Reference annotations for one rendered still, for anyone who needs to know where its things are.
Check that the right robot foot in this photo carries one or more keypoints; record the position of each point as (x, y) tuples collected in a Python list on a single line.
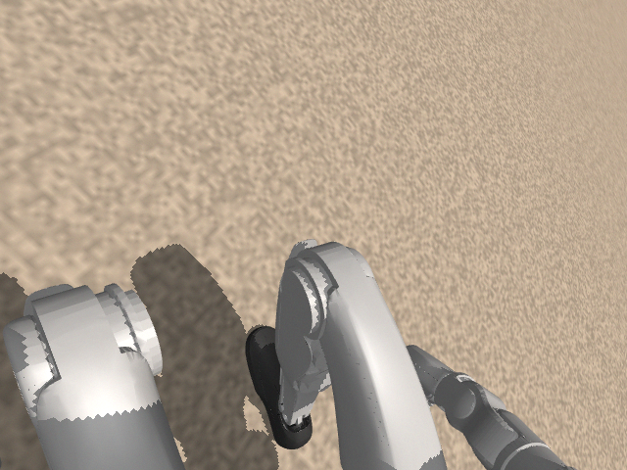
[(264, 369)]

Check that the right robot arm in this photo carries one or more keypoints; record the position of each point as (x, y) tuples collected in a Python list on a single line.
[(498, 438)]

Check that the right robot hand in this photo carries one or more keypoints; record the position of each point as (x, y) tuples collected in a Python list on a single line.
[(430, 371)]

